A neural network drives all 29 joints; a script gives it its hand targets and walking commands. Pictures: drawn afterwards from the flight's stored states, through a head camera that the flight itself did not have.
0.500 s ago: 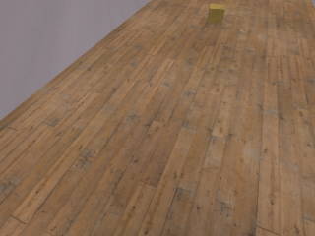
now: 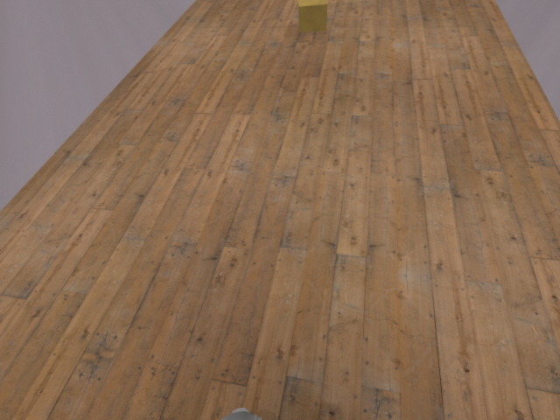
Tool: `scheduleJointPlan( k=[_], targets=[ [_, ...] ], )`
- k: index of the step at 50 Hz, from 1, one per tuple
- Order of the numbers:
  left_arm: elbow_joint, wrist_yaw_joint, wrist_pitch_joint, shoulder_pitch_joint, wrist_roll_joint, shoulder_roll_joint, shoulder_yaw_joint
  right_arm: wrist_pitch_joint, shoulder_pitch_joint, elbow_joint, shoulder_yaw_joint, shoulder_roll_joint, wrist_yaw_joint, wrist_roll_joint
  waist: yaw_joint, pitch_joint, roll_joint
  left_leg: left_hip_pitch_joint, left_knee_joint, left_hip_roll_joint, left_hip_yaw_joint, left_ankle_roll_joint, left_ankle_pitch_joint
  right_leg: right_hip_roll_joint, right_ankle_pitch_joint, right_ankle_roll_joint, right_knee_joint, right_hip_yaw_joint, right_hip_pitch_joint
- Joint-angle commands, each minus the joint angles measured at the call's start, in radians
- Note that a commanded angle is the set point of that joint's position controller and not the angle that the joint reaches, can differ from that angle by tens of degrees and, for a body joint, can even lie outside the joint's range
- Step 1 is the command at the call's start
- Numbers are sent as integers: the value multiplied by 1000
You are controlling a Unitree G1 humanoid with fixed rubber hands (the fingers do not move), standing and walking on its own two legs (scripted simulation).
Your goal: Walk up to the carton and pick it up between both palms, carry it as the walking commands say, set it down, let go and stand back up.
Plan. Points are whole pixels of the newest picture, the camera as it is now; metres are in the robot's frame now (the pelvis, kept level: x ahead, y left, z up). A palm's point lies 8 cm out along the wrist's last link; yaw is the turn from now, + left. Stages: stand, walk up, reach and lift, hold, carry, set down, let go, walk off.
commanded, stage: walk up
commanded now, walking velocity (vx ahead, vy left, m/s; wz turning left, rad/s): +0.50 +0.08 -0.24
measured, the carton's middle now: (312, 13) +3.17 -0.31 -0.66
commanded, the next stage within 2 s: none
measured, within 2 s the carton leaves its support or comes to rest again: neither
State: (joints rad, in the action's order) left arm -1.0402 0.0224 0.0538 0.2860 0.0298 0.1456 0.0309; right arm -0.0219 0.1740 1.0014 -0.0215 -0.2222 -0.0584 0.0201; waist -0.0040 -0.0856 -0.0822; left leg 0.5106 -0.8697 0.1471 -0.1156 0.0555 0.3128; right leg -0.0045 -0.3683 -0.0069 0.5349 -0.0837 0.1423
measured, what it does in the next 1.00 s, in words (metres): walks ahead: left foot, then right foot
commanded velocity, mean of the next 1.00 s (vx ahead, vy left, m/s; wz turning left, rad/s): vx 0.50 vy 0.04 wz -0.08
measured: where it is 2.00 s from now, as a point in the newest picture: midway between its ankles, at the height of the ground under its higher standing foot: (311, 230)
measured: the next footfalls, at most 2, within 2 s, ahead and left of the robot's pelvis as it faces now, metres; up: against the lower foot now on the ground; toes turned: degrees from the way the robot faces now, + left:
left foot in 0.08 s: +0.20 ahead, +0.13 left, +0.00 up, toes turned +10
right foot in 0.44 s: +0.35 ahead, -0.13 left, +0.00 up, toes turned -13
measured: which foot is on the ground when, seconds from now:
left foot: up 0.00-0.06, down 0.08-0.48, up 0.50-0.82, down 0.84-1.00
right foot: down 0.00-0.12, up 0.14-0.42, down 0.44-0.88, up 0.90-1.00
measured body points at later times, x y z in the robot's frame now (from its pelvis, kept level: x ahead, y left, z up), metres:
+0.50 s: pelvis +0.26 -0.01 -0.01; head +0.29 -0.04 +0.44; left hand +0.44 +0.20 -0.13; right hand +0.15 -0.22 -0.17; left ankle +0.16 +0.13 -0.72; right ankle +0.31 -0.12 -0.73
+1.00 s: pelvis +0.51 +0.00 -0.02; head +0.55 +0.02 +0.43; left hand +0.50 +0.25 -0.18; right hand +0.61 -0.24 -0.15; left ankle +0.57 +0.12 -0.73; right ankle +0.41 -0.11 -0.65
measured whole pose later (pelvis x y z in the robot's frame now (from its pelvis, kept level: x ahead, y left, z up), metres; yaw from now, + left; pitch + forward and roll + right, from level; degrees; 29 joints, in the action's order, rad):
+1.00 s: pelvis +0.51 +0.00 -0.02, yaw -6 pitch -1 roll +3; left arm -1.15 0.02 0.03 0.31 0.02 0.23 0.07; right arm -0.09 0.10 1.01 -0.03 -0.15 -0.01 0.04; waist 0.02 -0.08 0.11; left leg 0.36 -0.70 0.08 -0.22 0.00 0.31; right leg 0.09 -0.42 -0.01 1.22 -0.02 0.38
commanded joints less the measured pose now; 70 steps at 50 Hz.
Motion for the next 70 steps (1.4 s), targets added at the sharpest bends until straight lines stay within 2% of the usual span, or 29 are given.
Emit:
scheduleJointPlan(
  k=[1,4,5,6,7,10,15,20,22,23,24,25,27,28,33,38,41,42,43,44,46,51,57,58,59,60,61,63,70],
  targets=[
    [60,-8,22,-2,1,261,54,-33,-35,-76,-21,-78,9,-8,0,22,263,-91,175,-12,-21,-1,-38,285,244,-156,-250,230,83],
    [68,-9,21,-27,-7,233,49,-49,153,2,-42,-114,32,-7,-98,119,88,-447,336,-61,-49,-37,-64,169,357,-87,17,141,204],
    [88,-7,30,-40,-15,190,44,-58,304,44,-73,-199,47,11,-164,207,-130,-650,448,117,196,-99,62,69,288,-36,328,53,371],
    [124,-8,29,-51,-10,149,40,-59,419,65,-91,-291,57,25,-182,241,-357,-763,648,346,543,-164,181,-23,-196,-10,616,11,574],
    [130,-10,14,-72,-5,179,43,-48,369,59,-80,-278,57,10,-154,184,-247,-679,679,323,589,-198,314,43,-169,-15,719,93,570],
    [99,1,20,-142,-3,131,39,-66,273,46,-54,-148,65,19,-119,51,-85,-530,676,295,418,-219,100,124,-11,-15,751,117,617],
    [115,17,-1,-222,-9,119,26,-75,131,51,-35,-101,68,5,-50,-29,-58,-310,710,249,221,-198,-46,191,17,14,407,81,448],
    [93,30,-5,-183,-16,108,22,-68,150,78,-41,-145,55,8,-32,6,-53,-273,642,186,87,-172,-172,94,92,9,83,-62,183],
    [62,17,4,-96,-14,164,41,-64,154,79,-35,-144,46,5,29,97,57,-224,450,112,28,-133,-271,73,158,-12,-5,-81,-41],
    [30,5,12,34,-5,229,63,-67,143,56,-21,-103,41,3,96,182,211,-78,175,24,-38,-84,-286,164,79,-59,-83,65,-247],
    [7,-6,19,185,10,328,81,-73,137,14,-6,-29,41,-11,139,255,467,118,-105,-86,-50,-55,73,433,-10,-141,-256,439,-390],
    [-5,-10,13,215,1,370,75,-63,73,-9,-25,-58,41,-18,146,248,447,185,-297,-68,42,-69,191,525,47,-210,-320,582,-409],
    [5,-16,24,112,14,285,61,-64,94,28,-21,-61,40,-8,98,132,201,247,-372,4,76,-45,104,449,367,-192,-225,429,-325],
    [21,-19,27,90,7,277,62,-59,115,38,-21,-57,41,-12,88,104,160,237,-353,19,75,-40,96,452,477,-181,-227,380,-272],
    [40,-19,34,12,-10,209,51,-18,38,-8,-20,-26,21,2,47,-5,260,172,-147,56,64,3,-3,368,374,-157,-303,228,-94],
    [17,-19,29,-25,-7,208,52,-16,-9,-5,-4,-6,7,-7,15,-1,286,-46,169,-15,-34,3,-61,295,360,-117,-280,91,23],
    [9,-12,27,-42,-11,204,50,-33,113,36,-26,-70,18,-3,-71,105,206,-332,280,-76,-88,-45,-83,210,434,-73,-58,-12,95],
    [15,-12,30,-61,-12,172,43,-42,240,70,-54,-143,33,10,-144,179,70,-538,308,-25,1,-75,-38,132,389,-47,162,-67,224],
    [39,-10,38,-59,-17,124,37,-46,412,108,-93,-256,50,34,-219,281,-235,-755,447,230,351,-157,-19,34,38,-13,497,-86,459],
    [56,-7,32,-29,-15,126,38,-45,473,107,-93,-306,62,34,-201,297,-294,-768,607,388,651,-206,23,-1,-238,-9,693,33,534],
    [54,-4,25,-81,-14,149,47,-40,324,75,-79,-245,68,19,-154,159,-112,-597,627,340,553,-237,117,86,-73,-17,774,105,556],
    [22,11,2,-89,-7,109,22,-60,77,17,-59,-135,68,5,-51,30,-149,-304,667,283,271,-213,38,203,-26,15,505,88,441],
    [0,18,-2,31,-6,121,32,-42,26,48,-52,-163,48,12,47,43,-57,-119,569,161,78,-145,118,107,138,24,62,-98,25],
    [-12,11,2,80,-2,158,46,-42,26,44,-45,-150,42,12,78,76,49,-55,460,117,57,-120,164,113,131,14,47,-76,-90],
    [-31,1,9,171,5,229,66,-46,8,21,-31,-103,35,6,135,113,282,70,180,2,-32,-78,159,233,-44,-28,-105,114,-219],
    [-33,-9,11,262,5,337,80,-43,-32,-26,-22,-47,34,-8,167,131,546,209,-127,-100,-48,-58,209,465,-275,-97,-368,499,-264],
    [-31,-14,6,235,-1,347,70,-33,-60,-30,-32,-65,37,-7,139,72,454,243,-287,-46,39,-59,199,518,-259,-161,-422,589,-217],
    [-18,-19,25,155,7,243,51,-51,-49,-12,-27,-51,31,-7,101,-6,282,297,-342,14,57,-48,101,456,117,-165,-337,429,-213],
    [-12,-22,33,41,-9,184,47,-31,-60,-20,-9,-27,11,-8,43,-16,276,83,71,18,28,-7,-3,296,362,-121,-299,93,-91]
  ],
)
